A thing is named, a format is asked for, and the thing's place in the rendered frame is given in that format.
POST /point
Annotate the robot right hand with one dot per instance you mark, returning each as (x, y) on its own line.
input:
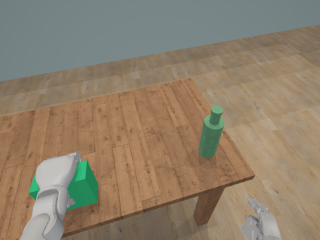
(265, 225)

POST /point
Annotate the sponge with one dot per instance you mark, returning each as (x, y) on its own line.
(83, 188)

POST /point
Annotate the left robot forearm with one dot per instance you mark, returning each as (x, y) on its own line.
(48, 212)

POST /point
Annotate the table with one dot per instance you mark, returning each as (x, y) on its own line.
(142, 146)

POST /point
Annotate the robot left hand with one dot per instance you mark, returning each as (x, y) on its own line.
(58, 171)

